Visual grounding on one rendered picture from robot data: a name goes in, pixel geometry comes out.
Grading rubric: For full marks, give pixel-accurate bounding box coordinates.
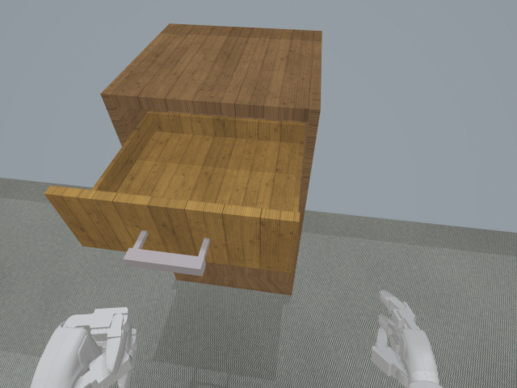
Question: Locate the left robot hand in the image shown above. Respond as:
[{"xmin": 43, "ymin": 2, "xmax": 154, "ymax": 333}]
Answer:
[{"xmin": 30, "ymin": 307, "xmax": 139, "ymax": 388}]

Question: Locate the cabinet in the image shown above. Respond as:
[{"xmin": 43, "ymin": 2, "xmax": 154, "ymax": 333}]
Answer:
[{"xmin": 101, "ymin": 23, "xmax": 322, "ymax": 295}]

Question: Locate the right robot hand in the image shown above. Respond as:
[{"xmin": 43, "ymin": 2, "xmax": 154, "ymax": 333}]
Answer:
[{"xmin": 372, "ymin": 289, "xmax": 439, "ymax": 388}]

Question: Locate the handle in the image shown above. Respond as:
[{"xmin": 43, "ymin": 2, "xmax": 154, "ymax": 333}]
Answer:
[{"xmin": 124, "ymin": 230, "xmax": 210, "ymax": 276}]

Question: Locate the drawer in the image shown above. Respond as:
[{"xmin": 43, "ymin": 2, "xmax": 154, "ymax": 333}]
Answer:
[{"xmin": 44, "ymin": 112, "xmax": 305, "ymax": 273}]

